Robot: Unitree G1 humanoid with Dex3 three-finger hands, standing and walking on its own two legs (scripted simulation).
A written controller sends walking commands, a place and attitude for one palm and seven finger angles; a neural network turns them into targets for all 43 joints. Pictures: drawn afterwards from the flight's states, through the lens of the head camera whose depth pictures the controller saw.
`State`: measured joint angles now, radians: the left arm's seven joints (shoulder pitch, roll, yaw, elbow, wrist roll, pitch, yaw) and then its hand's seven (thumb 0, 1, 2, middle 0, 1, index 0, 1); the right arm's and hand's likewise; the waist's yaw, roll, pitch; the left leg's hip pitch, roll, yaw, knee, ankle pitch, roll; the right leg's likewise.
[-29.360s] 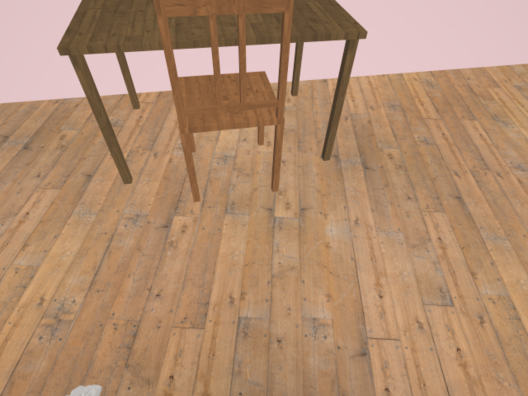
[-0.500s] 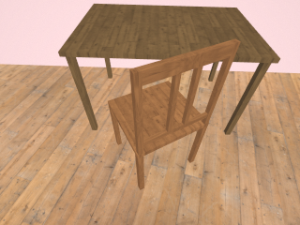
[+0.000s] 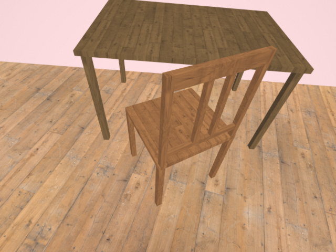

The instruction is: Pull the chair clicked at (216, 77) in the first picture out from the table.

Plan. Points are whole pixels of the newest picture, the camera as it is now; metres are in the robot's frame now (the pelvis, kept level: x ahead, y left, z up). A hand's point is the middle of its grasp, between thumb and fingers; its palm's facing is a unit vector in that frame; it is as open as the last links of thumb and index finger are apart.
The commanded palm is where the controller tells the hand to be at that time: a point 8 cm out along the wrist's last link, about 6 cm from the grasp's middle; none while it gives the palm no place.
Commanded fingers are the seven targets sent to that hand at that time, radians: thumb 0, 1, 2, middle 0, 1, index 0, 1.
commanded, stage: come to a stop and stand still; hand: left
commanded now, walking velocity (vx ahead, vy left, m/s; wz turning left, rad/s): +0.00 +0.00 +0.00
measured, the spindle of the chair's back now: (200, 114) +0.61 -0.09 -0.06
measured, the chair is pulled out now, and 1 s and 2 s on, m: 0.20 0.20 0.20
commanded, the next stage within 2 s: look again from close up in 0.08 s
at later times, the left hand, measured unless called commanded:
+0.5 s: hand out of the picture -0.06 +0.15 -0.18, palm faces +0.03 -0.99 -0.13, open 7.4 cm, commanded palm none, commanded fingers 0.00 0.90 0.90 -0.20 -0.30 -0.20 -0.30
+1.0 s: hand out of the picture -0.02 +0.14 -0.18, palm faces +0.01 -0.99 -0.14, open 7.4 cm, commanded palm none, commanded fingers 0.00 0.90 0.90 -0.20 -0.30 -0.20 -0.30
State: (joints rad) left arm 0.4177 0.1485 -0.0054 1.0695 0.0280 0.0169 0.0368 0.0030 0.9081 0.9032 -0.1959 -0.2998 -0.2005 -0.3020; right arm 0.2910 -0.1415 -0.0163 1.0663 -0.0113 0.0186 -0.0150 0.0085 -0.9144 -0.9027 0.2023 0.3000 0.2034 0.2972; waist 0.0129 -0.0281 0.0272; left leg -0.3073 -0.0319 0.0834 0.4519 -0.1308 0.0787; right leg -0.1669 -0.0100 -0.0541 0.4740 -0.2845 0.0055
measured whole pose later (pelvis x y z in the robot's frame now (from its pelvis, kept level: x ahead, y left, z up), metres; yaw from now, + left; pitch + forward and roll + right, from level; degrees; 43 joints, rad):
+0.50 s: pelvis +0.00 +0.00 +0.00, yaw -1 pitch -1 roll -1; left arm 0.42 0.10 -0.01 1.12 0.03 0.00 0.05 0.00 0.91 0.90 -0.19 -0.30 -0.20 -0.30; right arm 0.30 -0.12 -0.02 1.13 -0.01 0.01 -0.02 0.01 -0.92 -0.90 0.20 0.30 0.20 0.30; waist 0.01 -0.02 0.00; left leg -0.29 -0.04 0.10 0.42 -0.12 0.08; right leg -0.17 -0.02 -0.04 0.46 -0.28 0.01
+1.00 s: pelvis +0.02 -0.01 +0.00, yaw -2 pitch -1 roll +0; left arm 0.38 0.10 -0.01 1.12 0.02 -0.01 0.05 0.00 0.91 0.90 -0.19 -0.30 -0.20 -0.30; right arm 0.30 -0.11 -0.01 1.15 -0.01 0.00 -0.02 0.01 -0.92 -0.90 0.20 0.30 0.20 0.30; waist 0.00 -0.02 0.02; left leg -0.26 -0.03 0.11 0.42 -0.15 0.07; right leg -0.13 -0.01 -0.03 0.44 -0.30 0.00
